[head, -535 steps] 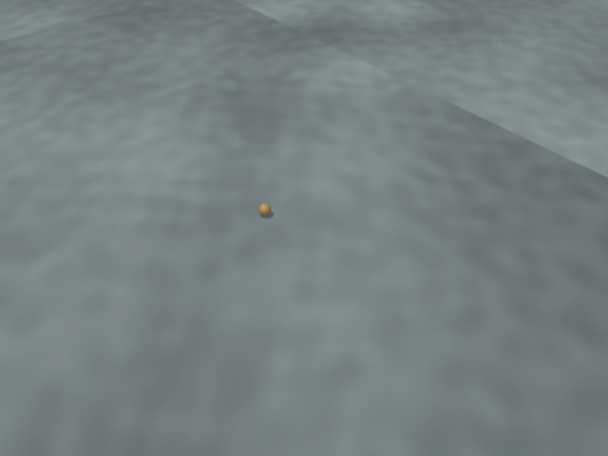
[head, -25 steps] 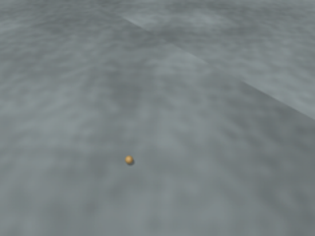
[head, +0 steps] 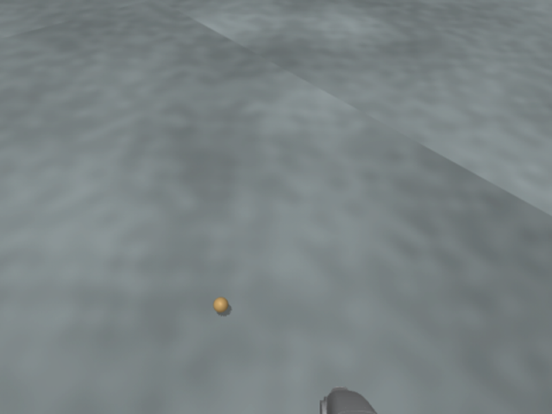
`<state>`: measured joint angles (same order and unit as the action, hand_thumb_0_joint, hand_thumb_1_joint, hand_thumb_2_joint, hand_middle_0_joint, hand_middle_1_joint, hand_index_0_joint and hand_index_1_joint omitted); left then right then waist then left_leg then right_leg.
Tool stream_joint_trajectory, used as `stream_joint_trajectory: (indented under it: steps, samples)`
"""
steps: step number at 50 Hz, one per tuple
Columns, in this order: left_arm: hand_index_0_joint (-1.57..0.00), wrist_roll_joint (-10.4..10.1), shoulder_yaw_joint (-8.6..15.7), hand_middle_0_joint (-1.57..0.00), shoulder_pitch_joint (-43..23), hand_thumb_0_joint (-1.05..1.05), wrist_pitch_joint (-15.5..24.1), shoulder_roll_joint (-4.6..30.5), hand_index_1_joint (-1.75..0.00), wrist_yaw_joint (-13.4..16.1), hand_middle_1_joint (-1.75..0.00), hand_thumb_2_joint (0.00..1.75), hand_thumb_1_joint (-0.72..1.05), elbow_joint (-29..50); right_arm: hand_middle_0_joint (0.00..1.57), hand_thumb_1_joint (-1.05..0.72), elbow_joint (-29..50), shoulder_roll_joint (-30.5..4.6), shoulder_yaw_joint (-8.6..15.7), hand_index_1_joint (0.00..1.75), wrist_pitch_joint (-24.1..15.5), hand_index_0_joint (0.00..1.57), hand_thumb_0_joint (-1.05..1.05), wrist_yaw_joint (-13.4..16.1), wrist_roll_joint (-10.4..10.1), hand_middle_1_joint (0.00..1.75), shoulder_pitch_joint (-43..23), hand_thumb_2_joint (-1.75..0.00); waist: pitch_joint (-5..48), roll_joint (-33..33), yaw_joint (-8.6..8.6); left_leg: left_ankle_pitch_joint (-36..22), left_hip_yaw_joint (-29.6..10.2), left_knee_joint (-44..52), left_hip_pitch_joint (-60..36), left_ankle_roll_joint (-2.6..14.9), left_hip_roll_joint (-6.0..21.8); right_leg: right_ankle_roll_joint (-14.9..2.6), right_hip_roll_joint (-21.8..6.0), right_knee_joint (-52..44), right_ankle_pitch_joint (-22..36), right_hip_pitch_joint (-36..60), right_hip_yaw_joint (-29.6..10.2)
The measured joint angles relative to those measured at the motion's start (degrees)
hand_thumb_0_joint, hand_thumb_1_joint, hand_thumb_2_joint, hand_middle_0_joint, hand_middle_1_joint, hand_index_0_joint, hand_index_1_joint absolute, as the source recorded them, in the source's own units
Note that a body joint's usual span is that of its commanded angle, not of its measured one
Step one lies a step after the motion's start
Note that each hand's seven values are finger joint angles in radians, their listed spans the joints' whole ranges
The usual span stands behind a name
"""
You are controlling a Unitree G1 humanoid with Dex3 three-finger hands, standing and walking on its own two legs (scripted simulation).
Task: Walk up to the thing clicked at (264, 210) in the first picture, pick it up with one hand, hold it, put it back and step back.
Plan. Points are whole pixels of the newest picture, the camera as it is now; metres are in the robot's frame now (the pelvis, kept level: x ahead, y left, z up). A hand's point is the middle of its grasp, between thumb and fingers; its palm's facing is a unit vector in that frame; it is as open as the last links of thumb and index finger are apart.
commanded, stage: walk up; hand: left
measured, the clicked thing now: (220, 304) +0.60 +0.21 -0.75
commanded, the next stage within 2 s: none
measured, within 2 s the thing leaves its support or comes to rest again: neither
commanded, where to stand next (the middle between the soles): +0.23 -0.04 m, yaw +1 degrees
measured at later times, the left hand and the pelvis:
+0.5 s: hand (147, 377) +0.21 +0.24 -0.17, palm faces -0.01 -0.94 -0.35, open 7.4 cm; pelvis +0.13 -0.03 -0.03, yaw +1 degrees
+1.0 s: hand (150, 378) +0.21 +0.23 -0.15, palm faces +0.00 -0.93 -0.36, open 7.4 cm; pelvis +0.14 -0.04 +0.00, yaw +1 degrees
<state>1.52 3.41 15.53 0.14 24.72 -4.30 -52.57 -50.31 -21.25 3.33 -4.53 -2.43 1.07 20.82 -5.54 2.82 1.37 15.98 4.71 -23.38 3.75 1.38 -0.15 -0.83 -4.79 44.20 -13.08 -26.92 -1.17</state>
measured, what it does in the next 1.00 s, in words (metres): walks ahead: right foot, then left foot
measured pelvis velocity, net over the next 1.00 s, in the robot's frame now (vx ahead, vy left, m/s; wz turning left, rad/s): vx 0.14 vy -0.04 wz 0.02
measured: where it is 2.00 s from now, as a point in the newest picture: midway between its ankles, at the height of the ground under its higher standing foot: outside the picture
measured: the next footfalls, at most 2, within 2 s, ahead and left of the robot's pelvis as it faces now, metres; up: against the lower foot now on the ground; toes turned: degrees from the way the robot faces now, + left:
right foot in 0.12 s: +0.16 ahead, -0.17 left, +0.00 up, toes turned -1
left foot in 0.46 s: +0.24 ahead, +0.10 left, +0.00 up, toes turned +2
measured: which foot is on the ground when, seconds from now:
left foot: down 0.00-0.16, up 0.18-0.44, down 0.46-1.00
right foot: up 0.00-0.10, down 0.12-1.00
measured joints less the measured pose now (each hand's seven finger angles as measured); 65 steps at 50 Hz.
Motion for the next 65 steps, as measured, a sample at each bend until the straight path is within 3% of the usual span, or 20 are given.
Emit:
stream_joint_trajectory:
  steps: [6, 8, 11, 13, 15, 19, 23, 25, 28, 30, 32, 34, 38, 44, 55, 65]
  samples:
    - [-0.20, -0.02, 0.41, -0.20, -2.03, 0.01, 1.18, -1.20, -0.30, -0.40, -0.30, 0.89, 0.91, 2.38, 0.21, -0.90, 1.54, -1.45, -0.06, 0.30, 0.91, 0.21, 0.01, 0.34, -0.08, 0.30, 1.96, -0.90, 0.57, -2.21, 0.71, 7.76, -0.31, -6.50, -1.17, -1.97, 1.26, -1.32, 1.01, -11.21, 3.01, 5.81, 2.26]
    - [-0.20, 0.08, 0.64, -0.20, -3.24, 0.01, 2.21, -2.13, -0.30, 0.20, -0.30, 0.89, 0.91, 3.35, 0.21, -0.91, 1.49, -1.88, -0.07, 0.30, 1.43, 0.21, 0.01, 0.87, -0.35, 0.30, 1.59, -0.90, -0.32, -4.65, 0.83, 9.92, -2.08, -16.61, 1.96, -0.89, 3.61, -0.38, 2.78, -9.26, 2.38, 6.77, 4.01]
    - [-0.20, -0.92, 0.07, -0.20, -3.72, 0.01, 3.12, -2.98, -0.30, 0.89, -0.30, 0.89, 0.91, 5.46, 0.20, -0.91, 1.01, -1.68, -0.70, 0.30, 2.23, 0.20, 0.01, 1.47, -0.55, 0.30, -0.26, -0.90, -1.09, -4.16, -0.41, 12.27, -5.17, -35.54, 10.42, 0.18, 1.07, -0.68, 2.46, -7.85, -0.33, 8.08, 3.85]
    - [-0.20, -1.22, -0.59, -0.20, -3.17, 0.01, 3.03, -3.74, -0.30, 1.36, -0.30, 0.89, 0.91, 6.24, 0.20, -0.91, 1.27, -2.06, -0.78, 0.30, 2.10, 0.20, 0.01, 1.53, -0.83, 0.30, -1.28, -0.90, -1.05, -4.37, -0.96, 11.43, -5.70, -39.69, 14.85, 0.24, 0.62, -0.92, 2.51, -9.62, -0.36, 9.77, 3.75]
    - [-0.20, -1.09, -1.14, -0.20, -2.42, 0.00, 2.74, -4.10, -0.30, 1.74, -0.30, 0.89, 0.91, 6.54, 0.20, -0.91, 1.78, -2.37, -0.66, 0.30, 1.85, 0.20, 0.01, 1.39, -0.77, 0.30, -2.03, -0.90, -0.73, -4.58, -1.26, 9.68, -5.54, -38.00, 17.94, -0.22, 1.27, -1.02, 2.78, -11.30, -0.29, 11.05, 3.81]
    - [-0.20, -0.29, -1.86, -0.20, -1.66, 0.01, 2.04, -3.65, -0.30, 2.53, -0.30, 0.89, 0.90, 6.63, 0.20, -0.91, 1.90, -2.29, -0.53, 0.30, 1.92, 0.20, 0.00, 1.52, -0.47, 0.30, -3.57, -0.90, -0.78, -4.15, -1.87, 6.48, -4.28, -24.99, 19.60, -1.44, 2.70, -0.84, 3.41, -11.26, -1.57, 11.62, 4.02]
    - [-0.20, -1.13, -2.40, -0.20, -2.15, 0.01, 0.58, -2.69, -0.30, 3.18, -0.30, 0.89, 0.90, 5.73, 0.20, -0.91, 0.75, -2.08, -0.56, 0.30, 1.95, 0.20, 0.00, 2.26, -0.22, 0.30, -5.01, -0.90, -1.49, -3.08, -2.12, -3.77, -3.52, -13.25, 16.71, -0.77, 1.84, 0.26, 3.22, -4.80, -6.16, 10.13, 4.28]
    - [-0.20, -1.77, -2.34, -0.20, -3.23, 0.01, -0.74, -2.13, -0.30, 3.60, -0.30, 0.89, 0.90, 4.47, 0.20, -0.91, -0.12, -1.19, -0.76, 0.30, 2.33, 0.20, 0.00, 2.49, 0.05, 0.30, -6.27, -0.90, -1.89, -1.26, -2.25, -2.28, -2.99, -15.18, 17.23, -0.89, 1.05, 0.10, 2.67, -1.72, -8.47, 9.14, 3.27]
    - [-0.20, -2.19, -2.10, -0.20, -4.39, 0.01, -2.06, -1.63, -0.30, 4.04, -0.30, 0.89, 0.90, 2.47, 0.20, -0.91, -0.44, -0.24, -1.76, 0.30, 2.68, 0.20, 0.00, 2.39, 0.11, 0.30, -8.16, -0.90, -1.96, -0.44, -1.80, -0.90, -3.45, -16.43, 17.97, -0.75, 1.45, -0.92, 4.51, 4.16, -16.27, 7.99, 1.35]
    - [-0.20, -2.28, -1.94, -0.20, -4.82, 0.01, -2.09, -1.49, -0.30, 4.09, -0.30, 0.89, 0.91, 1.38, 0.20, -0.91, -0.46, 0.06, -2.24, 0.30, 2.76, 0.20, 0.00, 2.59, 0.14, 0.30, -9.45, -0.90, -1.76, -0.41, -1.90, -0.99, -3.56, -16.24, 18.35, -0.94, 1.94, -1.25, 4.62, 5.09, -17.27, 8.17, 1.34]
    - [-0.20, -2.10, -1.82, -0.20, -4.99, 0.01, -1.46, -1.61, -0.30, 4.02, -0.30, 0.89, 0.91, 0.39, 0.20, -0.91, -0.56, -0.09, -2.56, 0.30, 2.98, 0.20, 0.00, 2.65, 0.00, 0.30, -10.83, -0.90, -1.61, -0.91, -2.29, -0.91, -3.63, -16.60, 18.92, -1.42, 2.52, -1.38, 4.14, -0.58, -14.00, 10.51, 1.79]
    - [-0.20, -1.45, -1.78, -0.20, -5.11, 0.01, -0.58, -2.06, -0.30, 4.21, -0.30, 0.89, 0.91, -0.90, 0.20, -0.91, -1.03, -0.43, -2.65, 0.30, 3.60, 0.20, 0.00, 2.62, -0.51, 0.30, -12.64, -0.90, -1.89, -2.32, -2.60, -0.50, -4.11, -17.65, 19.41, -2.09, 3.57, 0.21, 4.65, -5.30, -8.51, 12.38, 2.23]
    - [-0.20, -1.04, -2.82, -0.20, -5.13, 0.01, -0.36, -2.41, -0.30, 3.86, -0.30, 0.89, 0.91, -3.71, 0.20, -0.91, -3.01, 0.04, -2.64, 0.30, 4.09, 0.20, 0.00, 2.21, -0.98, 0.30, -14.76, -0.90, -1.43, -2.46, -2.21, -2.54, -3.97, -13.50, 17.04, -2.45, 2.52, 1.26, 3.59, -6.12, -8.72, 13.34, 2.31]
    - [-0.20, -1.17, -3.48, -0.20, -6.21, 0.01, 0.20, -3.47, -0.30, 3.69, -0.30, 0.89, 0.90, -6.77, 0.20, -0.91, -7.33, 0.04, -3.22, 0.30, 4.16, 0.20, 0.00, 1.34, -1.19, 0.30, -16.24, -0.90, -0.31, -3.92, -2.29, -5.17, -3.94, -7.75, 13.62, -2.38, 2.28, 1.48, 3.47, -11.74, -6.18, 16.66, 2.49]
    - [-0.20, -1.58, -3.30, -0.20, -10.34, 0.01, 0.28, -3.89, -0.30, 3.70, -0.30, 0.89, 0.90, -9.92, 0.20, -0.91, -13.71, 1.09, -3.82, 0.30, 4.12, 0.20, 0.00, 1.27, -1.02, 0.30, -16.66, -0.90, 0.85, -3.65, -1.64, -9.06, -4.02, 0.44, 9.00, -2.20, 2.12, 1.96, 3.53, -21.66, -1.29, 22.04, 2.85]
    - [-0.20, -1.35, -3.11, -0.20, -11.31, 0.01, -0.04, -3.69, -0.30, 3.51, -0.30, 0.89, 0.91, -11.59, 0.20, -0.91, -15.72, 1.38, -3.34, 0.30, 3.98, 0.20, 0.00, 1.41, -0.56, 0.30, -16.32, -0.90, 1.89, -2.24, -0.71, -10.58, -3.84, 3.42, 8.34, -1.75, 1.63, 2.37, 3.10, -24.97, 0.51, 22.84, 2.81]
